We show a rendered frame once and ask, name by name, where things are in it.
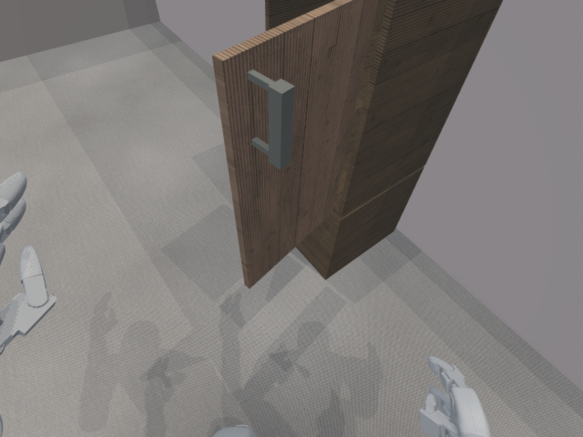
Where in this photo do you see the robot left hand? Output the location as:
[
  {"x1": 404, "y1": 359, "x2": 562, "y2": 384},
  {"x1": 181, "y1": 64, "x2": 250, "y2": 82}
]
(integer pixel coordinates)
[{"x1": 0, "y1": 172, "x2": 56, "y2": 355}]

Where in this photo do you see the robot right hand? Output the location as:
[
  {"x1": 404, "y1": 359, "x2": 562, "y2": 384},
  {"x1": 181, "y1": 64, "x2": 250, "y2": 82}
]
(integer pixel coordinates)
[{"x1": 420, "y1": 356, "x2": 491, "y2": 437}]

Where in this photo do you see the handle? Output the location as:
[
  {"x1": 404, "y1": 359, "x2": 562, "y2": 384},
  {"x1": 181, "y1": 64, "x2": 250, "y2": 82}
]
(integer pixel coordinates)
[{"x1": 247, "y1": 69, "x2": 295, "y2": 170}]

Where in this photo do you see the cupboard door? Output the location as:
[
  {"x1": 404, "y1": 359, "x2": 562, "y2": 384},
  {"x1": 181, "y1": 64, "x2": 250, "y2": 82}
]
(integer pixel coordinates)
[{"x1": 212, "y1": 0, "x2": 378, "y2": 289}]

